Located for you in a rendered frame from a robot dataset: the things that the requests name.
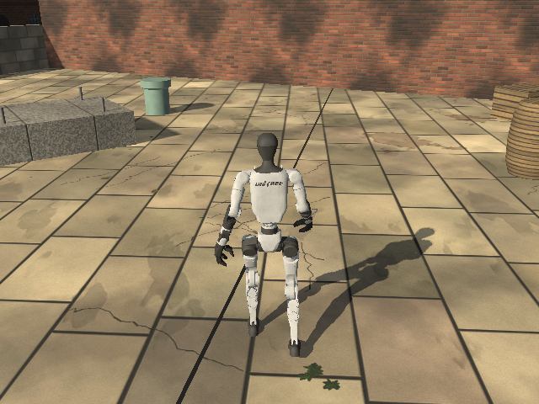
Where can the robot left hand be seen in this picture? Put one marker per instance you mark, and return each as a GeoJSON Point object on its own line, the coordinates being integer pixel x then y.
{"type": "Point", "coordinates": [219, 255]}

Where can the robot right hand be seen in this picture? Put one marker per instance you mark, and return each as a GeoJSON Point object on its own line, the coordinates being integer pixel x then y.
{"type": "Point", "coordinates": [306, 228]}

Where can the robot right foot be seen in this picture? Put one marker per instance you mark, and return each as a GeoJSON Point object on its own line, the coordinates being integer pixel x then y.
{"type": "Point", "coordinates": [294, 349]}

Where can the left robot upper arm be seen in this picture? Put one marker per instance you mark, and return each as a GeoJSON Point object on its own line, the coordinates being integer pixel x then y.
{"type": "Point", "coordinates": [237, 193]}

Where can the right robot thigh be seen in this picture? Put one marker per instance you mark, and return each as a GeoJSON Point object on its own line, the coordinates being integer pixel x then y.
{"type": "Point", "coordinates": [290, 253]}

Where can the robot right forearm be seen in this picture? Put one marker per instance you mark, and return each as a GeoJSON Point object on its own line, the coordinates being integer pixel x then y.
{"type": "Point", "coordinates": [307, 216]}

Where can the robot left forearm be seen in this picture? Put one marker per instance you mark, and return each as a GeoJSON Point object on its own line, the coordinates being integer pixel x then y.
{"type": "Point", "coordinates": [226, 228]}

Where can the right robot upper arm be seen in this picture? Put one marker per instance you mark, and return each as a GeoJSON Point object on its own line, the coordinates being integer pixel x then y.
{"type": "Point", "coordinates": [295, 177]}

